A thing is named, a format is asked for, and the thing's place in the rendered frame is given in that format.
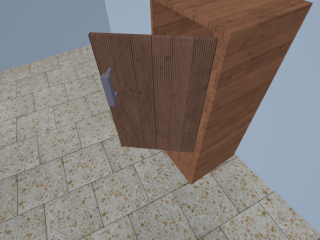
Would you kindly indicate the handle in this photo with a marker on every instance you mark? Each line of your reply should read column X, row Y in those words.
column 108, row 88

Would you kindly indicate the cupboard door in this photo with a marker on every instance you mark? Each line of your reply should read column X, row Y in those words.
column 161, row 83

